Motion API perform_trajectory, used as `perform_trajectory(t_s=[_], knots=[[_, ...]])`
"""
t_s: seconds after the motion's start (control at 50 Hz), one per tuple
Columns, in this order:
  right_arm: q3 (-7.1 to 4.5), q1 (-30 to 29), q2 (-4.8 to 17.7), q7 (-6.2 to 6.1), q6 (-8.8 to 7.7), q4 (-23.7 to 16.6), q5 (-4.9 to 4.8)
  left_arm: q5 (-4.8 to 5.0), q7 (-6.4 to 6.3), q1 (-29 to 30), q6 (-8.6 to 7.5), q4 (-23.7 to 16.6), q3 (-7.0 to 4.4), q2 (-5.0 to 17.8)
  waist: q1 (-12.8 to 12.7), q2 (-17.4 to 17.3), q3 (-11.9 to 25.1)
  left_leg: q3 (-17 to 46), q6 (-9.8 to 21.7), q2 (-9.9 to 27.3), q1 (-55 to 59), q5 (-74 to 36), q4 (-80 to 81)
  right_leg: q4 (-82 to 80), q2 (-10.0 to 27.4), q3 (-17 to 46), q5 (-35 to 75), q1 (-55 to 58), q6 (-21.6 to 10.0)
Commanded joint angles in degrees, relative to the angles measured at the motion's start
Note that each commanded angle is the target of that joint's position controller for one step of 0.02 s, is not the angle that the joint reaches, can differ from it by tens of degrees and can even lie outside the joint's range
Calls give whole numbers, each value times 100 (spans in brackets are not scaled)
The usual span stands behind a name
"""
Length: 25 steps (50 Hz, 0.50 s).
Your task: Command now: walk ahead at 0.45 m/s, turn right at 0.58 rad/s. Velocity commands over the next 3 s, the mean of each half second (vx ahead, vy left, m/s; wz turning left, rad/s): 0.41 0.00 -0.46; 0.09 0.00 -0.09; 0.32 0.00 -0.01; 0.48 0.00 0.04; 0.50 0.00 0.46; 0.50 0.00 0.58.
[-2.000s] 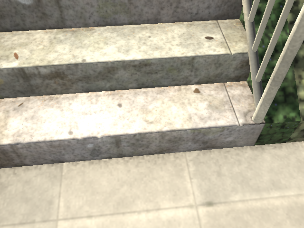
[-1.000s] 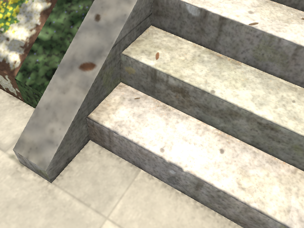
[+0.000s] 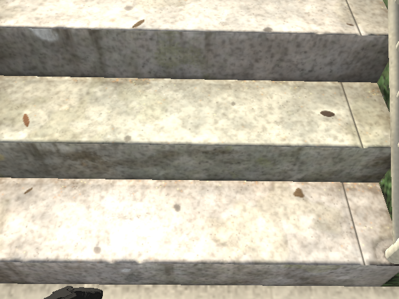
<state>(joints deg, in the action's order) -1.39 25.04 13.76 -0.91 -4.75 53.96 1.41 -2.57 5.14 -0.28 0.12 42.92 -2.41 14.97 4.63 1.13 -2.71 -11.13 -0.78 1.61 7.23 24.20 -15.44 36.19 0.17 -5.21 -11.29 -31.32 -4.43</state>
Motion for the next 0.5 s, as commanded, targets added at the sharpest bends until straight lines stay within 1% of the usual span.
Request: perform_trajectory(t_s=[0.02, 0.04, 0.06, 0.08, 0.1, 0.12, 0.14, 0.16, 0.18, 0.2, 0.22, 0.24, 0.26, 0.28, 0.3, 0.32, 0.34, 0.36, 0.38, 0.4, 0.42, 0.44, 0.46, 0.48, 0.5], knots=[[-243, -77, 1220, -78, -5, -168, -73, -56, -161, -1064, -209, -40, -191, 613, -885, -869, 802, 43, 569, 1175, -699, -6879, -2451, -718, -711, -366, 24, 2136, -541], [-202, -167, 1134, -63, -27, -285, -54, -128, -267, -2009, -236, 239, -345, 983, -1291, -538, 1354, 37, 437, 1047, -1880, -5107, -3869, -850, -140, 447, -229, 3630, -757], [-38, -15, 384, 72, -79, -696, -61, -100, -388, -2111, -199, 195, -525, 1701, -943, 1207, 1866, 44, 120, 57, -4323, 228, -5957, -1084, 1750, 3441, -304, 5273, -1544], [-155, -561, 914, 87, -138, -748, -3, 94, -412, -2282, -151, 187, -545, 1682, -1212, 517, 2179, 1321, 207, -121, -4644, 285, -6564, -1803, 1929, 4644, -180, 5115, -1721], [-158, -888, 919, 119, -166, -850, -73, 150, -432, -1841, -139, 236, -504, 1513, -979, 285, 1306, 1459, 279, 228, -4881, -459, -6303, -1954, 1696, 3665, -79, 4444, -1562], [-118, -903, 858, 116, -216, -812, -63, 177, -435, -1531, -156, 199, -419, 1169, -776, -33, 702, 1355, 261, 407, -4658, -839, -5813, -2112, 1473, 3101, 717, 3597, -1413], [-111, -878, 819, 99, -175, -734, -1, 201, -442, -1328, -206, 199, -365, 998, -563, -173, 427, 1352, 206, 498, -4329, -906, -5431, -2196, 1201, 2665, 1578, 3071, -1274], [-88, -705, 793, 86, -97, -674, 117, 226, -459, -1186, -238, 204, -303, 802, -394, -204, 379, 1380, 142, 529, -3998, -911, -5200, -2288, 950, 2290, 2086, 2681, -1183], [-34, -607, 669, 82, 9, -693, 207, 205, -450, -1175, -303, 164, -277, 774, -292, -20, 464, 1313, 38, 434, -3728, -722, -5184, -2155, 923, 2126, 3122, 2381, -1274], [-21, -609, 611, 91, 74, -727, 246, 220, -438, -1227, -359, 219, -268, 736, -217, -95, 538, 1272, -49, 398, -3651, -635, -5045, -2036, 814, 1908, 3748, 2273, -1274], [-10, -658, 546, 110, 115, -786, 258, 243, -440, -1252, -391, 240, -278, 778, -158, -63, 595, 1215, -122, 342, -3602, -692, -4780, -1979, 664, 1732, 3842, 2136, -1225], [6, -797, 521, 126, 132, -854, 247, 235, -444, -1249, -399, 234, -293, 824, -166, 4, 595, 1124, -176, 283, -3573, -836, -4454, -1981, 505, 1643, 3618, 1981, -1136], [14, -1069, 501, 138, 133, -943, 212, 222, -459, -1279, -388, 269, -295, 886, -248, 46, 524, 1020, -205, 241, -3581, -1055, -4032, -2072, 403, 1595, 3391, 1868, -1037], [47, -1265, 438, 156, 154, -1014, 200, 241, -462, -1405, -376, 309, -297, 931, -314, 155, 522, 946, -234, 221, -3613, -1209, -3754, -2068, 450, 1642, 3331, 1945, -948], [73, -1510, 411, 156, 160, -1083, 197, 255, -474, -1491, -362, 336, -281, 874, -424, 165, 501, 939, -229, 229, -3635, -1448, -3377, -2079, 434, 1637, 3206, 1984, -816], [114, -1448, 269, 117, 178, -1022, 147, 210, -511, -1606, -362, 392, -261, 785, -469, 444, 605, 866, -210, 160, -3515, -1470, -3514, -1970, 498, 1600, 3447, 2064, -747], [126, -1554, 312, 92, 169, -1038, 121, 184, -539, -1685, -357, 423, -226, 697, -538, 338, 558, 874, -187, 159, -3527, -1539, -3383, -1869, 525, 1585, 3887, 2107, -670], [124, -1638, 342, 62, 149, -1039, 107, 163, -568, -1759, -359, 449, -205, 663, -593, 274, 580, 819, -129, 68, -3439, -1615, -3247, -1685, 522, 1527, 4612, 2214, -566], [92, -1595, 410, 7, 139, -1025, 130, 94, -616, -1863, -368, 490, -177, 615, -632, 408, 763, 850, -17, 51, -3674, -1381, -3635, -1468, 754, 1830, 5225, 2662, -597], [91, -1573, 437, -31, 133, -1021, 146, 80, -668, -1947, -357, 536, -152, 585, -634, 367, 887, 890, 64, 60, -3943, -1142, -3923, -1264, 911, 1946, 5825, 3115, -657], [96, -1441, 412, -59, 120, -954, 132, 74, -697, -1927, -344, 566, -124, 537, -579, 323, 907, 850, 152, 24, -3990, -903, -4042, -1030, 949, 1912, 6490, 3296, -711], [107, -1369, 400, -89, 97, -926, 116, 83, -716, -1790, -343, 545, -108, 549, -483, 273, 847, 837, 245, -33, -3770, -733, -3771, -858, 913, 1836, 6999, 3236, -711], [128, -1159, 343, -131, 85, -847, 43, 119, -718, -1461, -351, 469, -90, 559, -267, 263, 818, 781, 334, -149, -3089, -832, -3047, -613, 786, 1659, 7668, 2937, -586], [95, -794, 398, -184, 68, -680, -19, 173, -714, -1353, -364, 473, -87, 602, -94, 352, 857, 874, 388, -167, -2465, -1352, -2182, -262, 736, 1761, 7570, 2864, -527], [69, -172, 358, -226, 38, -407, -63, 241, -687, -1125, -357, 472, -84, 598, 288, 190, 871, 886, 414, -127, -1699, -2479, -840, 346, 553, 1693, 6626, 2702, -406]])
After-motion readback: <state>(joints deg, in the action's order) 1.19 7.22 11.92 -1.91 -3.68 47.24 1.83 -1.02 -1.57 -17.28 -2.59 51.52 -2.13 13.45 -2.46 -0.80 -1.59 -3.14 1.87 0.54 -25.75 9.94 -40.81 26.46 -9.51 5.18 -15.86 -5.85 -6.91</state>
